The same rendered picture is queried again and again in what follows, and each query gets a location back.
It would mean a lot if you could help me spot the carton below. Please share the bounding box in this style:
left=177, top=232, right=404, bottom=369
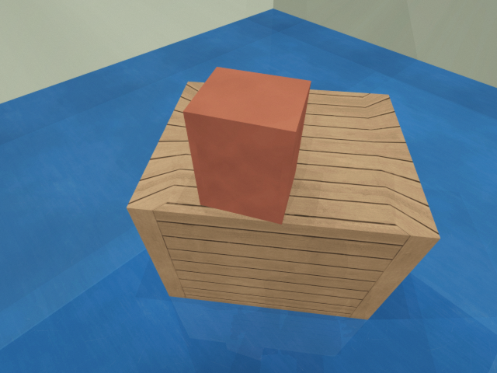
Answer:
left=183, top=67, right=311, bottom=225

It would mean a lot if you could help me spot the pedestal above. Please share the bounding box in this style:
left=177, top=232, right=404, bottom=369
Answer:
left=127, top=82, right=440, bottom=320

